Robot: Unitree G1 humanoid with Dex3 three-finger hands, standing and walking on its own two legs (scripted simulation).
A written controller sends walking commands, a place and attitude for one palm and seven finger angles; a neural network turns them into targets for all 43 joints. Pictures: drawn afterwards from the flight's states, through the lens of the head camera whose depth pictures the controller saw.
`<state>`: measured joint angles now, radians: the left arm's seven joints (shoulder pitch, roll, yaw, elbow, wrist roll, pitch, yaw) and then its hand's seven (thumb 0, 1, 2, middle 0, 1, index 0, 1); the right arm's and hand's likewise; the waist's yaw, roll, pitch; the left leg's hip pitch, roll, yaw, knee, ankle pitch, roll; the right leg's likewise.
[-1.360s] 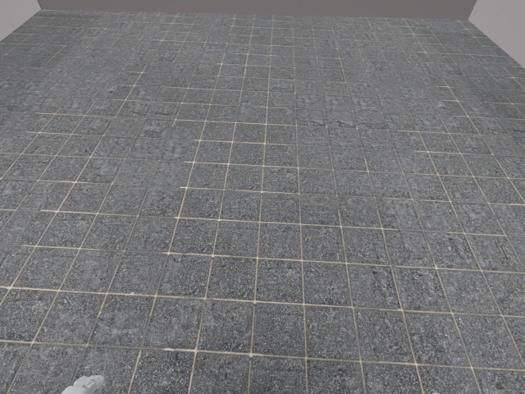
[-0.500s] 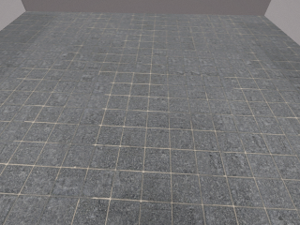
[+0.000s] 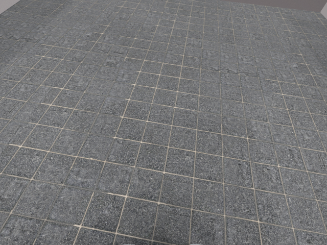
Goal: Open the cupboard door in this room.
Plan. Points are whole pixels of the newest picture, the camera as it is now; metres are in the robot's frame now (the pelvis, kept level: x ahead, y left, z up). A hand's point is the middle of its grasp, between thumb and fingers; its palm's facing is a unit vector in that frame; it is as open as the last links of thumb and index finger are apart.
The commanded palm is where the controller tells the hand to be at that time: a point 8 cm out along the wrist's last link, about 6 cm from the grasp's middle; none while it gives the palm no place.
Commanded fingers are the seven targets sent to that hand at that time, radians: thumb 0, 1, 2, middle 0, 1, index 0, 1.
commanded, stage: turn or walk to find it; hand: left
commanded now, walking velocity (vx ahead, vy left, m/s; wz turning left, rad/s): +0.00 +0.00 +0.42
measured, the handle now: out of the picture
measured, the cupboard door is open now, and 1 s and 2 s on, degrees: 0 0 0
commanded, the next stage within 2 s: stand and wait in 1.56 s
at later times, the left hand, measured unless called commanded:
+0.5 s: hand out of the picture -0.01 +0.16 -0.14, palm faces +0.24 -0.93 -0.29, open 7.4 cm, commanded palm none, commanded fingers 0.00 0.90 0.90 -0.20 -0.30 -0.20 -0.30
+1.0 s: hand out of the picture -0.10 +0.20 -0.16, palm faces +0.48 -0.84 -0.26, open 7.4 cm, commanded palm none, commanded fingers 0.00 0.90 0.90 -0.20 -0.30 -0.20 -0.30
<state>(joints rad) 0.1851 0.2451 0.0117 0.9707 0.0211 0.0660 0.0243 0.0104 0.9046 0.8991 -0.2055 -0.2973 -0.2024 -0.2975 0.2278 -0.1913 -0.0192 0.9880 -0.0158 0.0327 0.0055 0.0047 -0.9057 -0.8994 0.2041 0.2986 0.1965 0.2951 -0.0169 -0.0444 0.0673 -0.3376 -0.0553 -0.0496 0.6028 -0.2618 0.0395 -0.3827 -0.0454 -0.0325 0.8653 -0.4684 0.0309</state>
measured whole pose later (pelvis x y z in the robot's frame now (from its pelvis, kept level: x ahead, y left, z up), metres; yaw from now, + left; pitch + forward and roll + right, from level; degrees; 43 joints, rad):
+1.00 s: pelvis -0.05 -0.02 +0.01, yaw +26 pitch +0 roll +0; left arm 0.22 0.25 0.06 0.95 0.02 0.06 0.02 0.01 0.91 0.90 -0.20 -0.30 -0.20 -0.30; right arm 0.15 -0.18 -0.03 0.94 -0.01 0.03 0.00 0.00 -0.90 -0.90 0.21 0.30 0.20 0.30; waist 0.02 -0.03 0.07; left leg -0.22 -0.03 -0.02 0.47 -0.25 0.03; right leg -0.43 -0.08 -0.03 0.97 -0.42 0.08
